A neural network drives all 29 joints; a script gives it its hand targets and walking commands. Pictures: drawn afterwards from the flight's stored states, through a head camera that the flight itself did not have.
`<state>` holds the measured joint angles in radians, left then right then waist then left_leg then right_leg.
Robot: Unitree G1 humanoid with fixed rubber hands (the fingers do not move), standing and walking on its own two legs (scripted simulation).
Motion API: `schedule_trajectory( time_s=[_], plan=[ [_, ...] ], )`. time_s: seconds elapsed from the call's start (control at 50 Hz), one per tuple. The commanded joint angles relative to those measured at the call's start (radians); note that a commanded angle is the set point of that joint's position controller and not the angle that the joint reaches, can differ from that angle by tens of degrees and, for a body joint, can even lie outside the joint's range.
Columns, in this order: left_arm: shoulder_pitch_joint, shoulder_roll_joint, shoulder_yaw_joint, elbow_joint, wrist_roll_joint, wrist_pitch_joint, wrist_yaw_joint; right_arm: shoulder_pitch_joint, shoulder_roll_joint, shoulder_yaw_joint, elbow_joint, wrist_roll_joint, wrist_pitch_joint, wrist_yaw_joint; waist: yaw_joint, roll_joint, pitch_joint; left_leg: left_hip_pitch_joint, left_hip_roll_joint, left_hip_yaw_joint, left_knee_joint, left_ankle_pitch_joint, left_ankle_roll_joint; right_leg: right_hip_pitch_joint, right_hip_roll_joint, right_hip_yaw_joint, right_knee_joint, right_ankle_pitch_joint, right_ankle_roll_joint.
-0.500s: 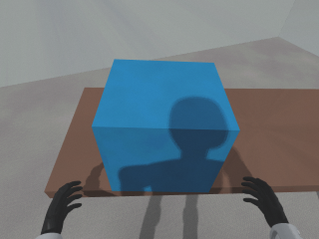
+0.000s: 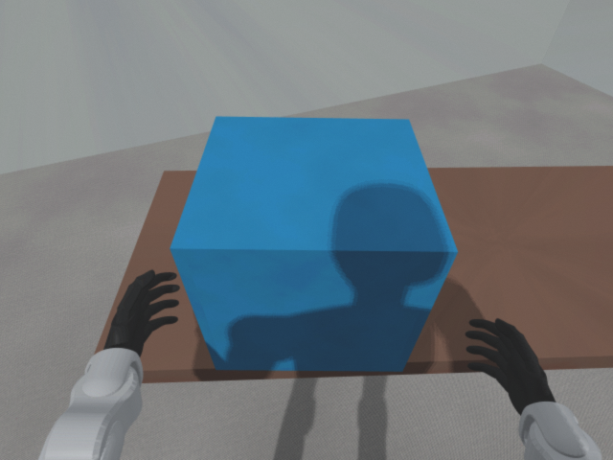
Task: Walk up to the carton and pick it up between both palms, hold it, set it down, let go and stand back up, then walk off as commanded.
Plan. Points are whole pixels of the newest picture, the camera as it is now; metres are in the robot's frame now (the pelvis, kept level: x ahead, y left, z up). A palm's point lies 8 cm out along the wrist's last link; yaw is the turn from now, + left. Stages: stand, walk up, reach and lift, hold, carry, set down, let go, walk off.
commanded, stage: reach and lift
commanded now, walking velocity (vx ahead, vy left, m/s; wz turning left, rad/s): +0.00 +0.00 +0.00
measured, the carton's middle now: (311, 246) +0.42 +0.01 +0.06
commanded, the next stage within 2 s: none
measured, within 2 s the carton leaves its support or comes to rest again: neither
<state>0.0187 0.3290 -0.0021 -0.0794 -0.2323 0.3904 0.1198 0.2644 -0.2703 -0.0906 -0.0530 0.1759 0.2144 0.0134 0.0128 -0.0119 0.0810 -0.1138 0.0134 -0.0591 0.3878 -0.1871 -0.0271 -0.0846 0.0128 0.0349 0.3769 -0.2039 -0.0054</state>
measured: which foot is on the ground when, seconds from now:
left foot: down 0.00-1.00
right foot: down 0.00-1.00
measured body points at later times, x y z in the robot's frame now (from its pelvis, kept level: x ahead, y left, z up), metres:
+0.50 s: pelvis +0.00 +0.00 +0.00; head +0.00 +0.00 +0.45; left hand +0.34 +0.21 +0.15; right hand +0.30 -0.23 +0.11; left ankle +0.02 +0.14 -0.74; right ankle +0.01 -0.12 -0.74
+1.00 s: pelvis +0.00 +0.00 +0.00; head +0.03 +0.01 +0.45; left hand +0.38 +0.22 +0.18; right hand +0.38 -0.23 +0.15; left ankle +0.02 +0.14 -0.74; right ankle +0.01 -0.12 -0.74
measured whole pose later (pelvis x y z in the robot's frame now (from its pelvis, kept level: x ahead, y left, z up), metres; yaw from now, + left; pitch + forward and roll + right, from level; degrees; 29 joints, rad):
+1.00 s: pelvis +0.00 +0.00 +0.00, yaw +0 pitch +0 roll +0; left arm -0.55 0.42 0.06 -0.02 -0.23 0.77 0.10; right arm -0.42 -0.44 -0.09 0.13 0.34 0.47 -0.01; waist 0.01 -0.01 0.07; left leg -0.21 0.01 -0.06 0.38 -0.17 -0.03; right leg -0.18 0.01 0.04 0.37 -0.19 0.00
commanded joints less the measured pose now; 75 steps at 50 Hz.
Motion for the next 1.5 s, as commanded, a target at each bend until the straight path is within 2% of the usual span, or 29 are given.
schedule_trajectory(
  time_s=[0.0, 0.24, 0.36, 0.46, 0.5, 0.54, 0.56, 0.68, 0.78, 0.8, 0.82, 0.9, 0.94, 1.0, 1.02, 1.04, 1.06, 1.1, 1.16, 1.18, 1.2, 1.26, 1.28, 1.32, 1.34, 1.4, 1.42, 1.44, 1.48],
  plan=[
    [-0.26, 0.184, 0.179, -0.396, -0.078, 0.045, -0.011, -0.365, -0.36, -0.175, -0.43, 0.185, -0.02, -0.03, 0.031, 0.025, -0.322, 0.09, -0.035, 0.111, -0.089, 0.291, -0.026, 0.021, 0.035, 0.029, -0.05, 0.322, 0.015],
    [-0.519, 0.22, 0.213, -0.364, -0.08, 0.126, 0.002, -0.602, -0.41, -0.175, -0.329, 0.219, 0.071, -0.02, 0.034, 0.026, -0.372, 0.042, -0.015, 0.089, -0.109, 0.203, -0.009, 0.017, 0.029, 0.037, -0.04, 0.249, 0.007],
    [-0.698, 0.242, 0.25, -0.132, -0.062, 0.207, -0.015, -0.796, -0.446, -0.181, -0.15, 0.222, 0.137, -0.024, 0.01, 0.0, -0.324, -0.01, -0.023, 0.09, -0.134, 0.063, 0.007, 0.003, 0.013, 0.041, -0.055, 0.169, 0.017],
    [-0.774, 0.256, 0.281, -0.087, -0.033, 0.261, -0.022, -0.907, -0.496, -0.191, -0.038, 0.249, 0.165, -0.017, 0.008, 0.006, -0.393, 0.013, -0.006, 0.073, -0.113, 0.118, 0.002, 0.026, 0.03, 0.036, -0.044, 0.218, -0.001],
    [-0.709, 0.225, 0.303, -0.025, -0.008, 0.273, -0.029, -0.882, -0.494, -0.149, 0.031, 0.264, 0.178, -0.009, 0.023, -0.02, -0.356, 0.013, -0.003, 0.076, -0.112, 0.163, 0.009, 0.026, 0.027, 0.041, -0.048, 0.273, 0.009],
    [-0.897, 0.265, 0.296, -0.023, -0.018, 0.291, -0.024, -1.058, -0.524, -0.169, 0.04, 0.258, 0.174, -0.017, -0.007, -0.015, -0.451, -0.003, -0.003, 0.071, -0.095, 0.174, 0.009, 0.042, 0.027, 0.031, -0.031, 0.328, 0.014],
    [-0.873, 0.273, 0.312, -0.028, -0.005, 0.284, -0.023, -1.02, -0.511, -0.13, 0.04, 0.295, 0.17, -0.013, 0.016, 0.016, -0.491, 0.016, -0.008, 0.076, -0.096, 0.211, 0.005, 0.066, 0.023, 0.035, -0.033, 0.35, 0.009],
    [-0.875, 0.293, 0.303, -0.192, -0.018, 0.307, -0.038, -1.059, -0.527, -0.107, -0.029, 0.315, 0.157, -0.034, -0.021, -0.009, -0.652, 0.082, -0.029, 0.073, -0.025, 0.419, -0.014, 0.148, 0.025, 0.028, 0.006, 0.656, 0.038],
    [-0.897, 0.323, 0.329, -0.243, -0.032, 0.31, -0.038, -1.088, -0.532, -0.095, -0.064, 0.332, 0.16, -0.046, -0.008, -0.015, -0.73, 0.084, -0.033, 0.089, 0.004, 0.476, -0.021, 0.165, 0.021, 0.027, 0.035, 0.752, 0.053],
    [-0.981, 0.345, 0.316, -0.262, -0.037, 0.313, -0.034, -1.159, -0.57, -0.129, -0.019, 0.329, 0.16, -0.042, -0.041, 0.025, -0.721, 0.094, -0.028, 0.076, 0.001, 0.487, -0.037, 0.14, 0.032, 0.009, 0.032, 0.713, 0.04],
    [-0.973, 0.319, 0.313, -0.28, -0.044, 0.314, -0.022, -1.188, -0.615, -0.138, -0.021, 0.328, 0.164, -0.029, -0.019, 0.032, -0.721, 0.109, -0.015, 0.067, -0.004, 0.515, -0.039, 0.093, 0.055, -0.007, 0.026, 0.652, 0.02],
    [-1.142, 0.337, 0.285, -0.136, -0.053, 0.314, -0.011, -1.299, -0.59, -0.141, 0.126, 0.322, 0.182, -0.019, -0.033, 0.06, -0.693, 0.063, -0.003, 0.069, -0.019, 0.37, -0.042, 0.04, 0.039, -0.01, 0.009, 0.491, 0.017],
    [-1.113, 0.335, 0.289, -0.14, -0.058, 0.328, -0.008, -1.308, -0.613, -0.14, 0.124, 0.301, 0.186, -0.016, -0.037, 0.028, -0.734, 0.059, -0.003, 0.059, -0.013, 0.368, -0.033, 0.057, 0.04, -0.005, 0.01, 0.528, 0.01],
    [-1.246, 0.403, 0.291, 0.077, -0.101, 0.328, -0.022, -1.459, -0.607, -0.126, 0.199, 0.316, 0.199, -0.011, -0.013, -0.049, -0.721, -0.02, -0.008, 0.07, -0.028, 0.241, 0.003, 0.033, 0.031, 0.01, -0.004, 0.414, 0.019],
    [-1.245, 0.373, 0.26, 0.19, -0.088, 0.332, -0.026, -1.424, -0.581, -0.105, 0.328, 0.298, 0.214, -0.014, -0.036, -0.027, -0.655, -0.043, -0.011, 0.065, -0.037, 0.217, 0.002, 0.032, 0.014, 0.015, -0.014, 0.427, 0.016],
    [-1.233, 0.353, 0.268, 0.214, -0.08, 0.336, -0.033, -1.475, -0.578, -0.08, 0.3, 0.318, 0.208, -0.013, -0.006, -0.061, -0.671, -0.072, -0.012, 0.068, -0.048, 0.217, 0.016, 0.059, 0.017, 0.016, -0.009, 0.425, 0.015],
    [-1.34, 0.375, 0.25, 0.287, -0.093, 0.328, -0.035, -1.548, -0.592, -0.096, 0.389, 0.298, 0.218, -0.012, -0.031, -0.058, -0.649, -0.085, -0.005, 0.063, -0.056, 0.148, 0.014, 0.034, 0.013, 0.007, -0.021, 0.354, 0.015],
    [-1.367, 0.348, 0.212, 0.214, -0.1, 0.301, -0.019, -1.601, -0.599, -0.121, 0.3, 0.311, 0.181, 0.0, -0.023, -0.041, -0.8, -0.065, 0.001, 0.051, -0.047, 0.181, 0.014, 0.056, 0.018, -0.017, -0.008, 0.369, 0.004],
    [-1.4, 0.382, 0.238, 0.35, -0.1, 0.301, -0.031, -1.648, -0.596, -0.05, 0.39, 0.314, 0.182, -0.009, 0.0, -0.055, -0.849, -0.041, -0.008, 0.077, -0.01, 0.289, 0.005, 0.064, 0.022, -0.018, -0.002, 0.491, 0.012],
    [-1.399, 0.361, 0.201, 0.317, -0.111, 0.299, -0.028, -1.646, -0.617, -0.084, 0.374, 0.299, 0.176, -0.012, -0.024, -0.038, -0.86, -0.012, -0.006, 0.061, -0.01, 0.297, -0.005, 0.052, 0.03, -0.038, 0.005, 0.506, 0.015],
    [-1.402, 0.388, 0.227, 0.361, -0.099, 0.303, -0.033, -1.664, -0.619, -0.05, 0.419, 0.299, 0.182, -0.013, -0.013, -0.083, -0.851, -0.017, -0.005, 0.072, 0.0, 0.309, -0.003, 0.036, 0.033, -0.037, 0.006, 0.501, 0.019],
    [-1.411, 0.35, 0.192, 0.34, -0.082, 0.295, -0.043, -1.651, -0.577, -0.013, 0.472, 0.321, 0.179, -0.011, -0.026, 0.01, -0.831, 0.014, -0.012, 0.064, 0.009, 0.382, -0.017, 0.1, 0.025, -0.044, 0.009, 0.601, 0.017],
    [-1.362, 0.337, 0.201, 0.357, -0.05, 0.288, -0.04, -1.63, -0.574, -0.013, 0.524, 0.318, 0.169, -0.003, -0.014, 0.026, -0.801, 0.052, -0.002, 0.057, 0.014, 0.368, -0.027, 0.043, 0.043, -0.063, -0.005, 0.515, 0.013],
    [-1.34, 0.329, 0.203, 0.292, -0.068, 0.281, -0.035, -1.602, -0.592, -0.024, 0.44, 0.317, 0.143, 0.002, -0.021, 0.006, -0.879, 0.091, -0.003, 0.053, 0.031, 0.5, -0.029, 0.086, 0.054, -0.074, 0.018, 0.664, 0.02],
    [-1.308, 0.315, 0.206, 0.323, -0.063, 0.279, -0.044, -1.603, -0.591, -0.008, 0.507, 0.318, 0.149, 0.001, -0.015, 0.0, -0.844, 0.109, 0.001, 0.06, 0.044, 0.535, -0.039, 0.062, 0.06, -0.082, 0.017, 0.65, 0.023],
    [-1.286, 0.319, 0.196, 0.369, -0.055, 0.243, -0.066, -1.519, -0.534, 0.012, 0.565, 0.297, 0.137, 0.001, -0.043, -0.012, -0.776, 0.07, -0.01, 0.066, 0.032, 0.467, -0.03, 0.092, 0.046, -0.066, -0.001, 0.639, 0.036],
    [-1.262, 0.322, 0.217, 0.315, -0.045, 0.234, -0.062, -1.537, -0.542, 0.0, 0.525, 0.312, 0.123, 0.01, -0.025, -0.011, -0.818, 0.081, -0.001, 0.064, 0.029, 0.458, -0.027, 0.096, 0.048, -0.067, 0.008, 0.64, 0.042],
    [-1.241, 0.276, 0.195, 0.381, -0.03, 0.221, -0.069, -1.47, -0.511, -0.006, 0.629, 0.302, 0.122, 0.01, -0.051, 0.03, -0.742, 0.065, -0.013, 0.071, 0.023, 0.418, -0.039, 0.078, 0.049, -0.077, -0.002, 0.579, 0.038],
    [-1.221, 0.249, 0.158, 0.346, -0.044, 0.17, -0.066, -1.476, -0.487, 0.001, 0.572, 0.292, 0.097, 0.023, -0.024, 0.032, -0.729, 0.065, 0.003, 0.058, 0.013, 0.376, -0.036, 0.021, 0.052, -0.089, -0.011, 0.477, 0.032]
  ],
)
